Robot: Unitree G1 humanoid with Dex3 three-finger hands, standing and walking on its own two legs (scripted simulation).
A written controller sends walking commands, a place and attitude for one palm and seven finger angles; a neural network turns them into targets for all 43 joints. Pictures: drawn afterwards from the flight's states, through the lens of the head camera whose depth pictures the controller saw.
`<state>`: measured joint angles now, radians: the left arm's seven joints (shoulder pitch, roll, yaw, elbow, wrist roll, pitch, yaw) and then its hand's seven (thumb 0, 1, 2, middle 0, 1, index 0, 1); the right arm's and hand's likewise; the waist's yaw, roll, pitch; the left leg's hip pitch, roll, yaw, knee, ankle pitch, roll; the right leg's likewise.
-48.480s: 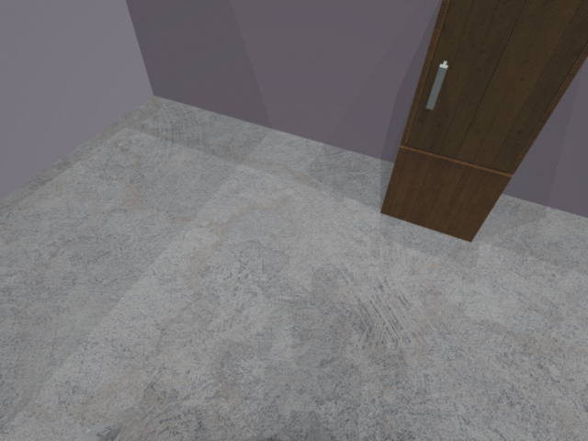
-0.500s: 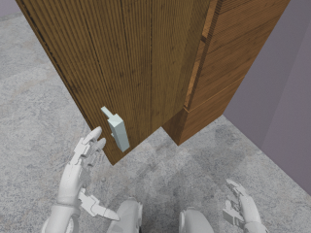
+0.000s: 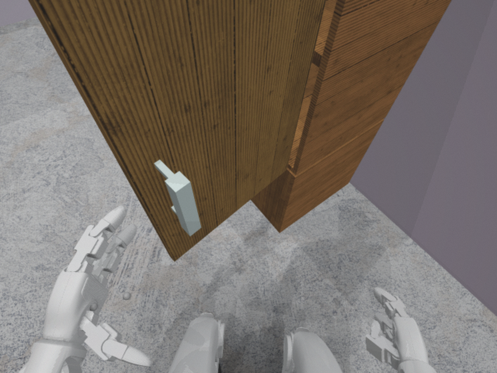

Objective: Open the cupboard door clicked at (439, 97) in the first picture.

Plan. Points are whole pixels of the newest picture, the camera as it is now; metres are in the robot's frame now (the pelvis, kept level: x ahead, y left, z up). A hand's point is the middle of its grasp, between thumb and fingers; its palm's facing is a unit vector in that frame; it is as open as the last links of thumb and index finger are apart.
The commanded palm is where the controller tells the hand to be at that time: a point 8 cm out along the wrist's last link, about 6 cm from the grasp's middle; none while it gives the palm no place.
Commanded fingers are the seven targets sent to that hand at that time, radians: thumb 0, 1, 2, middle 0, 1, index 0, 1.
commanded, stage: draw the hand back to the body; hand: left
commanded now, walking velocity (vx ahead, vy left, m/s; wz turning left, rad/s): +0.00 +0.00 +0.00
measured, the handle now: (177, 198) +0.36 +0.14 +0.06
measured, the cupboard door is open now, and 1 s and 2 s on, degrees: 97 97 97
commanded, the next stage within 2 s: step back with the hand held close in 1.52 s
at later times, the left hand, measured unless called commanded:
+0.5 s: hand (57, 268) +0.21 +0.22 +0.16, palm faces +0.03 -0.99 -0.17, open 16.0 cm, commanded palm +0.18 +0.27 +0.18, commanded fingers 0.00 -0.19 0.44 -0.16 -0.30 -0.16 -0.30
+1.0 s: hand out of the picture +0.24 +0.27 +0.26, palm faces +0.41 -0.81 -0.42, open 10.8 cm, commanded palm +0.19 +0.31 +0.29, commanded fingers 0.00 0.69 0.81 -0.19 -0.30 -0.19 -0.30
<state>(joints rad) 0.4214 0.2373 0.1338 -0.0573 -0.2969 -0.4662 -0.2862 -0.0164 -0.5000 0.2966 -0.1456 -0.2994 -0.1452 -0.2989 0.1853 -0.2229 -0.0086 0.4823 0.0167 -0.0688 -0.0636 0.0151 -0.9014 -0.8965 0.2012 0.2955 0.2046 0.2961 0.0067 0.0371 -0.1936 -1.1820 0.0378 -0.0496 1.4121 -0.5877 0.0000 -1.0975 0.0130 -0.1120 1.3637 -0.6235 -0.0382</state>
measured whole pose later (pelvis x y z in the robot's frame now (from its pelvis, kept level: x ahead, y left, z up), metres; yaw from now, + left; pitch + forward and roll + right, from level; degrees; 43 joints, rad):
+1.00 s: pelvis +0.06 +0.02 +0.13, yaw +1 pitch +0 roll -1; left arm 0.54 0.35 0.25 -0.42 -0.07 -0.01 0.14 0.00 0.36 0.66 -0.18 -0.30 -0.18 -0.30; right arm 0.24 -0.22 0.06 0.54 0.02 -0.09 -0.10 0.02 -0.90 -0.90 0.20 0.30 0.21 0.30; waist 0.05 0.07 -0.07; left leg -0.27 -0.01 0.02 0.62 -0.35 0.03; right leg -0.21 -0.01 -0.05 0.57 -0.37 0.01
